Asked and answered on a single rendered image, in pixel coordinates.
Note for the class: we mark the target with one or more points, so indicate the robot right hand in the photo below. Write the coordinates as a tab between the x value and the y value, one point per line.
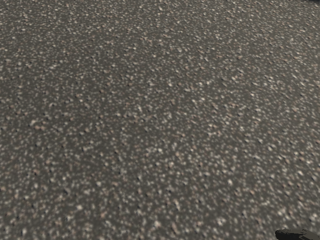
294	234

